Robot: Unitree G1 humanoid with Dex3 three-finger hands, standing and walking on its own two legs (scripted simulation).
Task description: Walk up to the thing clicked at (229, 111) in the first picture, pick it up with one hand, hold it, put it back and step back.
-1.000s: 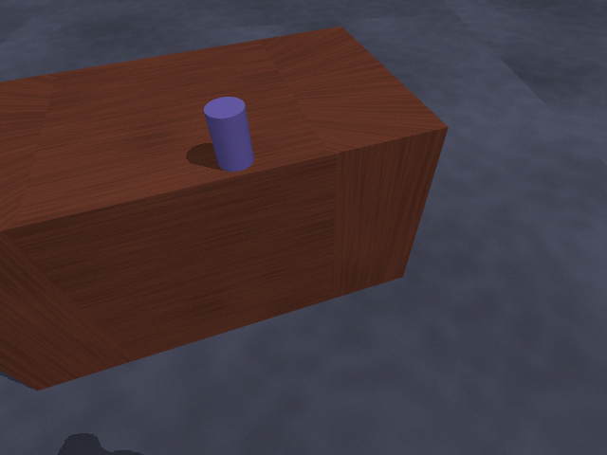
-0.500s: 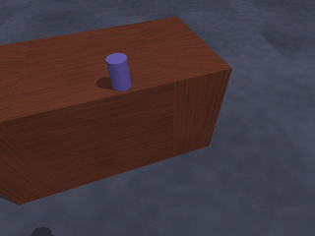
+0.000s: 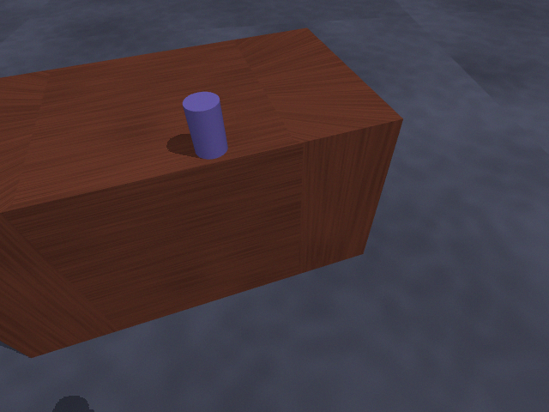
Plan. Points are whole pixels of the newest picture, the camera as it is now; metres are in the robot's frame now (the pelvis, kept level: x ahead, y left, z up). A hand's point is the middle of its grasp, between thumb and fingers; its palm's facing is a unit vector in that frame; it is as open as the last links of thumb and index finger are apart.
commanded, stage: stand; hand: right
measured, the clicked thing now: (206, 126) +0.76 +0.21 -0.01
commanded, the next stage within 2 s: walk up in 0.12 s
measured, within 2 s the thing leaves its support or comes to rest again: neither
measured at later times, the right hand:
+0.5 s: hand (417, 408) +0.17 -0.20 -0.16, palm faces -0.16 +0.90 -0.40, open 7.4 cm
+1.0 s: hand (335, 287) +0.39 -0.09 -0.17, palm faces -0.37 +0.87 -0.32, open 7.4 cm
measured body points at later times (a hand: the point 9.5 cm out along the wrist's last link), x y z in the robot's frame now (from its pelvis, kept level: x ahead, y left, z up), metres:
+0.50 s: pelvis +0.07 +0.09 -0.04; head +0.08 +0.11 +0.41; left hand +0.06 +0.45 -0.15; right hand +0.18 -0.24 -0.13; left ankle +0.11 +0.24 -0.75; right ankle +0.00 -0.10 -0.73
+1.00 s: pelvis +0.23 +0.14 -0.02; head +0.25 +0.11 +0.43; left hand +0.15 +0.46 -0.10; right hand +0.41 -0.14 -0.15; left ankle +0.22 +0.29 -0.69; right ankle +0.28 +0.03 -0.75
